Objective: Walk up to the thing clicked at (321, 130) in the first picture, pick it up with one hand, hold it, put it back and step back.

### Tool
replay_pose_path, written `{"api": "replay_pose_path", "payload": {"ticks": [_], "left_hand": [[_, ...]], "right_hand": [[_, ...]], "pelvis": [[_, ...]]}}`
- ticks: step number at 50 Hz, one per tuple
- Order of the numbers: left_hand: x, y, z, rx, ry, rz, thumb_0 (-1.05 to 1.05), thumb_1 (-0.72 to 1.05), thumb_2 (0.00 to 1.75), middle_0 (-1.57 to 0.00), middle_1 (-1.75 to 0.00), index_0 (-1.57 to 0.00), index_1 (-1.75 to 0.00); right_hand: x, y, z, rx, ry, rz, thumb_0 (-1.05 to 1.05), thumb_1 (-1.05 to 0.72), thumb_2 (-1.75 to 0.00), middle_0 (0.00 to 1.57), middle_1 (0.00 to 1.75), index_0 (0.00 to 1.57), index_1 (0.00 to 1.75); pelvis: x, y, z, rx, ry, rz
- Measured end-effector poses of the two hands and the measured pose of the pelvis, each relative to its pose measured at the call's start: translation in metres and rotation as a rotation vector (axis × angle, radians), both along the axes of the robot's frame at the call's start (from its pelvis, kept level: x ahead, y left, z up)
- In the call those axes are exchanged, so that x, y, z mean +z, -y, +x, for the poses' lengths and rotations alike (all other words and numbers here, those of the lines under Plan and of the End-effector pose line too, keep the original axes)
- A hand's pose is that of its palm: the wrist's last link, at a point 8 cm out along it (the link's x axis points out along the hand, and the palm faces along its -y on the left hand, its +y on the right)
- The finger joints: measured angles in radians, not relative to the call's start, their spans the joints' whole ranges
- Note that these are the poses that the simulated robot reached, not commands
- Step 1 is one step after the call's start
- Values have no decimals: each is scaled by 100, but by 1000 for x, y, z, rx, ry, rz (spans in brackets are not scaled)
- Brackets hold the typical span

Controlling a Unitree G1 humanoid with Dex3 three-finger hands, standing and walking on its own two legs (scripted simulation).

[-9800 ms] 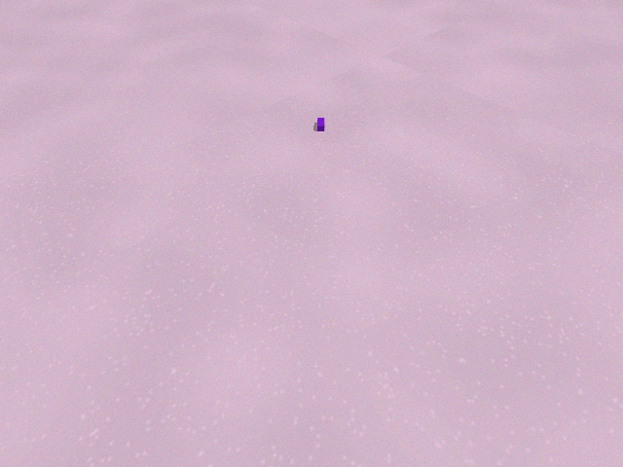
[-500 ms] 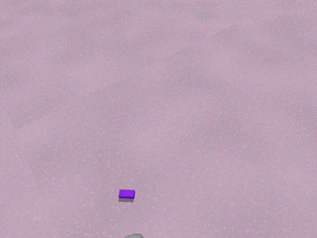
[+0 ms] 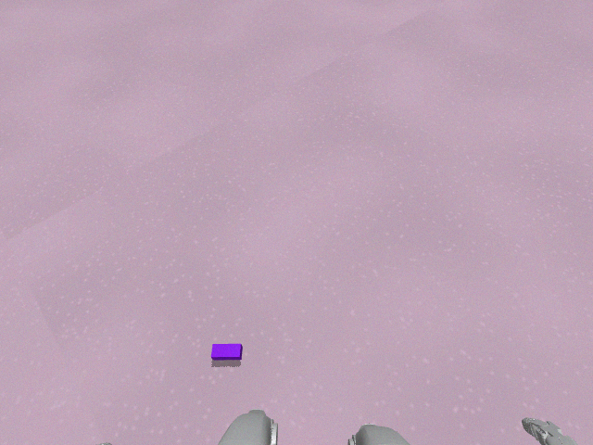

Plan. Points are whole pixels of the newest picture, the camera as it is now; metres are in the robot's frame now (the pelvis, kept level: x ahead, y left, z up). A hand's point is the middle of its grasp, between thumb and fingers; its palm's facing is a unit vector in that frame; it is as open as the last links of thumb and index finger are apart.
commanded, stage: walk up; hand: left
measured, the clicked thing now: (227, 351) +0.46 +0.27 -0.73
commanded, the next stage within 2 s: stand in 0.70 s
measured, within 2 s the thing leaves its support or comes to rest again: neither
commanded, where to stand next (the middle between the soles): +0.08 +0.00 m, yaw -1 degrees
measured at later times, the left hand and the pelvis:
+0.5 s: hand out of the picture +0.07 +0.24 -0.12, palm faces +0.03 -0.94 -0.33, open 7.4 cm; pelvis +0.00 -0.01 +0.03, yaw +3 degrees
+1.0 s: hand out of the picture +0.08 +0.25 -0.11, palm faces +0.02 -0.94 -0.34, open 7.4 cm; pelvis +0.00 -0.01 +0.04, yaw +2 degrees
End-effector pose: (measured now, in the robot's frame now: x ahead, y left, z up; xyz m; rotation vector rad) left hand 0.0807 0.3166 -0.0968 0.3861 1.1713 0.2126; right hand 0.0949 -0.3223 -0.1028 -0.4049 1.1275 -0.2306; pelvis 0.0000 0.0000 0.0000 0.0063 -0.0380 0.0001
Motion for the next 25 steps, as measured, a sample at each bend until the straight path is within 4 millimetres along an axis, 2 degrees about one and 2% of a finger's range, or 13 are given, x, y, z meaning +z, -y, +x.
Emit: {"api": "replay_pose_path", "payload": {"ticks": [5, 9, 13, 19, 25], "left_hand": [[6, 14, -3, -3, 19, -5, 0, 90, 90, -21, -30, -20, -30], [-1, 16, -4, 10, 50, -32, 0, 90, 90, -21, -30, -20, -30], [-3, 23, -10, 33, 42, -63, 0, 90, 90, -21, -30, -20, -30], [2, 32, -19, 41, 33, -85, 0, 90, 90, -21, -30, -20, -30], [12, 32, -22, 61, 18, -79, 0, 90, 90, -21, -30, -20, -30]], "right_hand": [[0, 1, -10, 12, -30, 20, 0, -91, -90, 20, 30, 20, 29], [-1, -5, -23, 35, -61, 23, 0, -91, -90, 20, 30, 20, 29], [5, -14, -33, 48, -75, 48, 0, -91, -90, 20, 30, 20, 29], [13, -16, -27, 52, -56, 80, 1, -91, -90, 21, 30, 20, 30], [17, -15, -13, 60, -46, 92, 0, -91, -90, 21, 30, 20, 30]], "pelvis": [[7, 4, -4, 8, -14, 14], [4, 5, -6, 31, -13, 19], [11, 8, -7, 31, 3, 8], [21, 14, -6, 39, 8, -4], [29, 14, -2, 45, 0, -7]]}}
